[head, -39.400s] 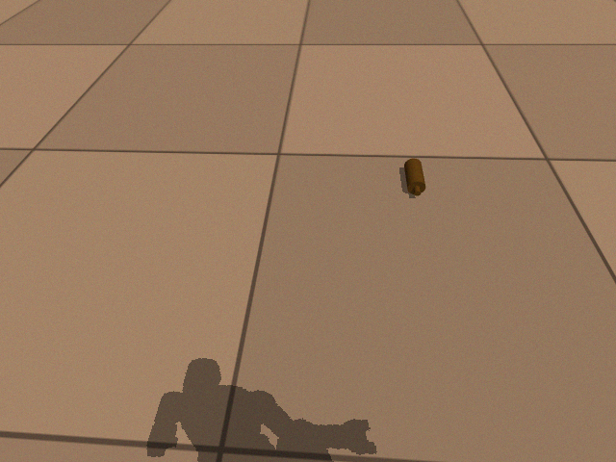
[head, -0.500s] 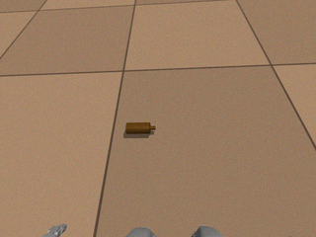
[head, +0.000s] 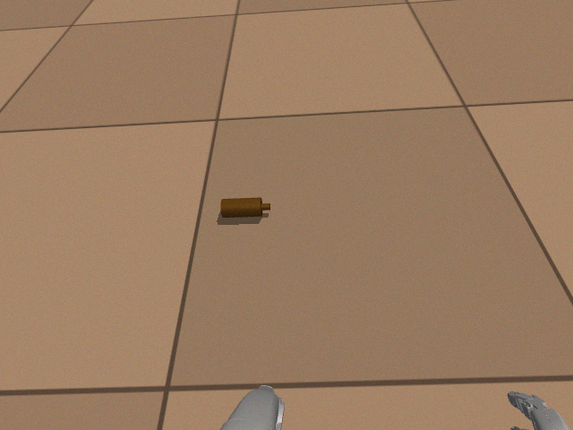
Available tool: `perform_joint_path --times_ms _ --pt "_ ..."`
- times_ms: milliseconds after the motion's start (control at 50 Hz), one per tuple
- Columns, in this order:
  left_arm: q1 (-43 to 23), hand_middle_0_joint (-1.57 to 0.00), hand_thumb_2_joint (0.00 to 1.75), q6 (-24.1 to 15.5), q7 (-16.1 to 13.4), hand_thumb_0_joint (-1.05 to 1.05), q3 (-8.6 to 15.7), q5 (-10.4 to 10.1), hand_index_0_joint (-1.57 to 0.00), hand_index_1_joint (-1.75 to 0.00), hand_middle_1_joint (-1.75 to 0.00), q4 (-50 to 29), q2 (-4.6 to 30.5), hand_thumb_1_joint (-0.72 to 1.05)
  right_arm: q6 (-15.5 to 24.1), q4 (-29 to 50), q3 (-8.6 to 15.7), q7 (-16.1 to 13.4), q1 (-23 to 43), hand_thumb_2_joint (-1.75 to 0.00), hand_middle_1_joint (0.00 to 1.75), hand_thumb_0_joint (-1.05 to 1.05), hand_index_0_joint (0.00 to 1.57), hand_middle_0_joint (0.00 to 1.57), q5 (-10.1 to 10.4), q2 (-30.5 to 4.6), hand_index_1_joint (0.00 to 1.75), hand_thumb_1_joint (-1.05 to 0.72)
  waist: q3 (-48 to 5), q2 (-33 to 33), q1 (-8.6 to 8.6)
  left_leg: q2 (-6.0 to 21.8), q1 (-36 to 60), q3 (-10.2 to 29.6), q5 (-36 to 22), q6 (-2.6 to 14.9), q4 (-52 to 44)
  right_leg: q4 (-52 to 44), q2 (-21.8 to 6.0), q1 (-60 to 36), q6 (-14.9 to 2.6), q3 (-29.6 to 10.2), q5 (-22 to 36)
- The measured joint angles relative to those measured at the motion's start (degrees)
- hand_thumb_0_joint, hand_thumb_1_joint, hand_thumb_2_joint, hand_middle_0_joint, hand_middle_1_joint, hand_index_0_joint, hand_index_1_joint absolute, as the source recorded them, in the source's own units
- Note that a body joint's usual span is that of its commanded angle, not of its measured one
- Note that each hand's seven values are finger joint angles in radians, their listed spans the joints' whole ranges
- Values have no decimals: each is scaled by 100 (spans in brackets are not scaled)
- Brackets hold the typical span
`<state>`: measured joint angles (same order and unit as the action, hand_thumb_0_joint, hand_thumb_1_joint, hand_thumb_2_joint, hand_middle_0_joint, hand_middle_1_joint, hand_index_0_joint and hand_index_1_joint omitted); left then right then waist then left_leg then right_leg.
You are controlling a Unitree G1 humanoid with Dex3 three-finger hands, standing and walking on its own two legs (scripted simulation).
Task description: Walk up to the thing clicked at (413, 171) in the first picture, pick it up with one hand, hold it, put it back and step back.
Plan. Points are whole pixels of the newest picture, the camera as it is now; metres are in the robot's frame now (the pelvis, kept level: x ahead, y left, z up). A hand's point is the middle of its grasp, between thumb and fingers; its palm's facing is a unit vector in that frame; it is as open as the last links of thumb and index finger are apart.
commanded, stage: step back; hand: left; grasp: from above
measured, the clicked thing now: (246, 207) +1.04 +0.29 -0.71
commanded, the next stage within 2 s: stand in 1.06 s
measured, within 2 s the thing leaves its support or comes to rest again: neither
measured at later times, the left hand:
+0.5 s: hand out of the picture -0.03 +0.28 -0.14, palm faces +0.11 -0.92 -0.38, open 7.4 cm
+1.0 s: hand out of the picture +0.06 +0.30 -0.14, palm faces +0.09 -0.92 -0.37, open 7.4 cm
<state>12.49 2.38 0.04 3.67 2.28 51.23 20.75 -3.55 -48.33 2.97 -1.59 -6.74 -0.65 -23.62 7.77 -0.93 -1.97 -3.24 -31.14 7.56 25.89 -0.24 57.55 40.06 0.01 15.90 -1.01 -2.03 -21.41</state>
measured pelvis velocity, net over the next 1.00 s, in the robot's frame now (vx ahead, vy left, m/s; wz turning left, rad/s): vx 0.00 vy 0.03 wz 0.09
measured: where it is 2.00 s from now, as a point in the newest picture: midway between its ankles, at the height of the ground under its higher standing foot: outside the picture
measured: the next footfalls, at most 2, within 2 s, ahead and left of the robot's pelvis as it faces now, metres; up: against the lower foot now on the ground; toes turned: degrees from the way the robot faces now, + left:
left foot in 0.20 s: +0.02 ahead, +0.15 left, +0.00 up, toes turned +6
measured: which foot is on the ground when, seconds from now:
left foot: up 0.00-0.18, down 0.20-1.00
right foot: down 0.00-1.00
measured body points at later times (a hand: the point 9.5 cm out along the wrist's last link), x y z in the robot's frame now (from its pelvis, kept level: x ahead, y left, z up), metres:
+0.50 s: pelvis -0.05 +0.00 +0.01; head -0.06 +0.00 +0.46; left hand -0.03 +0.32 -0.11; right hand +0.04 -0.30 -0.12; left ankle -0.06 +0.13 -0.71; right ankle -0.01 -0.11 -0.72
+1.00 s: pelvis +0.00 +0.03 +0.01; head +0.01 +0.03 +0.46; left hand +0.06 +0.35 -0.11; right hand +0.12 -0.25 -0.12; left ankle -0.02 +0.15 -0.72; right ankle +0.00 -0.10 -0.72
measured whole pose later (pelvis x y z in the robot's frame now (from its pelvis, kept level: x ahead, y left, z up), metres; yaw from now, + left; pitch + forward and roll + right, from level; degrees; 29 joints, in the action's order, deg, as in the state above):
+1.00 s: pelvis +0.00 +0.03 +0.01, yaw +5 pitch -2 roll +0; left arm 6.5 -1.6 -0.3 2.1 0.7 60.1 21.1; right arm 1.1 -60.2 1.7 -0.3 -6.2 -0.7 -18.8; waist 4.2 -0.1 -0.1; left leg 0.5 -12.1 -1.1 17.9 0.2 32.2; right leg 31.9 -1.2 11.9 0.8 0.1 -17.9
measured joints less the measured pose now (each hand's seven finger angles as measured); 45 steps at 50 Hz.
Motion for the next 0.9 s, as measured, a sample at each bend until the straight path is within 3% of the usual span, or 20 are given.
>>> perform_joint_path --times_ms 40,80,180,240,280,320,380,420,440,480,540,620,680,800,820,860,900 --pt "48 -21 90 -23 -23 0 1 27 -20 -30 -30 40 -38 90 49 -61 1 16 -146 -90 30 0 20 21 8 -39 30 -90 -61 4 8 -176 32 12 -60 -11 487 -106 -98 66 9 27 153" --pt "63 -21 90 -75 -24 0 12 51 -20 -30 -30 32 -39 90 87 -151 4 44 -317 -90 30 0 20 21 -14 -69 30 -90 -114 -35 14 -167 251 -63 -106 -51 513 -158 -144 138 6 104 251" --pt "24 -21 90 -197 -7 0 65 62 -20 -30 -30 -28 89 90 99 -543 15 157 -678 -90 30 0 20 21 -108 -9 30 -90 -254 -49 34 173 1280 -455 317 -48 -1186 -68 -275 307 -13 411 298" --pt "-17 -21 90 -153 -11 0 78 14 -20 -30 -30 52 227 90 209 -780 42 200 -703 -90 30 1 20 21 -141 176 30 -90 -195 247 6 50 1779 -690 -686 41 -2232 160 -481 377 42 289 149" --pt "39 -20 90 -114 4 0 70 -46 -20 -30 -30 236 220 90 275 -822 11 241 -761 -90 30 1 20 21 -153 247 30 -90 -334 228 69 91 1751 -687 -711 164 -2250 380 -332 448 31 189 -418" --pt "85 -20 90 -109 48 0 66 -96 -20 -30 -30 375 252 90 342 -841 -43 246 -770 -90 30 1 20 21 -165 333 30 -90 -416 230 131 158 1791 -670 -781 203 -2375 592 -204 484 16 130 -499" --pt "134 -20 90 -186 99 0 75 -123 -20 -30 -30 507 269 90 398 -839 -96 265 -710 -90 30 1 21 21 -166 411 30 -90 -469 231 179 258 1831 -668 -881 117 -2481 158 -157 272 15 209 -337" --pt "159 -20 90 -259 92 0 82 -109 -20 -30 -30 588 229 90 356 -829 -104 282 -635 -90 30 1 21 21 -147 404 30 -90 -489 158 167 368 1791 -674 -799 47 -2342 -487 -72 -21 12 278 117" --pt "145 -20 90 -290 76 0 82 -83 -20 -30 -30 626 178 90 323 -823 -99 276 -596 -90 30 1 21 21 -132 381 30 -90 -462 54 171 455 1761 -621 -700 29 -2195 -652 15 -114 14 335 496" --pt "154 -20 90 -361 58 0 65 -23 -20 -30 -30 649 93 90 263 -828 -82 248 -566 -90 30 1 21 21 -110 359 30 -90 -521 -44 142 412 1573 -410 -131 75 -1739 -685 85 -117 -12 407 639" --pt "108 -20 90 -427 46 0 31 0 -20 -30 -30 632 -35 90 278 -849 -36 237 -540 -90 30 1 20 21 -89 275 30 -90 -508 -55 50 234 1253 -307 80 102 -1085 -744 7 -152 -84 434 580" --pt "35 -21 90 -450 57 0 -16 5 -20 -30 -30 630 -106 90 375 -890 28 263 -548 -90 30 0 20 21 -92 139 30 -90 -474 -48 7 357 1220 -490 -36 82 -1535 -818 -143 -203 33 479 588" --pt "-39 -21 90 -367 64 0 -57 -33 -20 -30 -30 644 -46 90 443 -956 81 247 -524 -90 30 0 20 21 -131 122 30 -90 -424 90 27 315 1487 -658 -1001 46 -2329 -505 -329 -115 169 432 376" --pt "-168 -20 90 -252 31 0 -76 -163 -20 -30 -30 800 131 90 521 -1001 -33 202 -335 -90 30 0 20 21 -165 366 30 -90 -404 310 123 289 1599 -839 -916 107 -2387 -90 -170 37 -10 134 -434" --pt "-207 -20 90 -273 19 0 -75 -174 -20 -30 -30 817 147 90 531 -1002 -53 197 -292 -90 30 0 20 21 -153 396 30 -90 -374 313 129 309 1626 -860 -894 98 -2391 -287 -158 -24 -21 165 -313" --pt "-311 -20 90 -337 -13 0 -79 -171 -20 -30 -30 869 121 90 509 -1027 -81 181 -190 -90 30 0 20 21 -93 416 30 -90 -288 219 152 383 1679 -845 -826 65 -2340 -721 -107 -225 79 219 524" --pt "-386 -20 90 -397 -27 0 -101 -158 -20 -30 -30 890 73 90 456 -1063 -102 158 -101 -90 30 0 20 21 -12 433 30 -90 -277 97 173 459 1718 -810 -784 33 -2337 -861 -38 -334 153 257 535"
